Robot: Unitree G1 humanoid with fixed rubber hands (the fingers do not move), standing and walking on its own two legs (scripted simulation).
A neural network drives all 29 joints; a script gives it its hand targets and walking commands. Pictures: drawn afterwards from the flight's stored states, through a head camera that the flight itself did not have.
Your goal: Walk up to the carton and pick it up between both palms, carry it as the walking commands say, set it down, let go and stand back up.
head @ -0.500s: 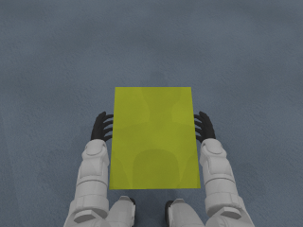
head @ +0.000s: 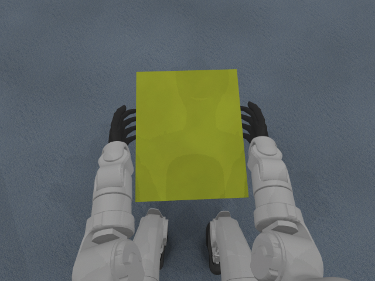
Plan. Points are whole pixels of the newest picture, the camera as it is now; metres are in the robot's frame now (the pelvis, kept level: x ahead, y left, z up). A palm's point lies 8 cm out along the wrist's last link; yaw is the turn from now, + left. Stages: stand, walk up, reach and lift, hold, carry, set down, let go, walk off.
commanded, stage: set down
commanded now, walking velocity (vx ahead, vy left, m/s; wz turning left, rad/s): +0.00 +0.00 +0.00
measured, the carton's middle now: (187, 143) +0.41 +0.01 -0.15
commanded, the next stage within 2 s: none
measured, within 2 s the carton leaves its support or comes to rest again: neither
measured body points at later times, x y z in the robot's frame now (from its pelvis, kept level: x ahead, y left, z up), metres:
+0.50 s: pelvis -0.01 +0.00 -0.07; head +0.21 +0.00 +0.32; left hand +0.42 +0.17 -0.15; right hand +0.44 -0.14 -0.15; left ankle +0.07 +0.13 -0.62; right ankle +0.07 -0.12 -0.62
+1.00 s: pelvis -0.03 +0.00 -0.15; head +0.23 +0.00 +0.21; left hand +0.44 +0.17 -0.24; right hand +0.46 -0.13 -0.24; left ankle +0.07 +0.13 -0.62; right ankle +0.07 -0.12 -0.62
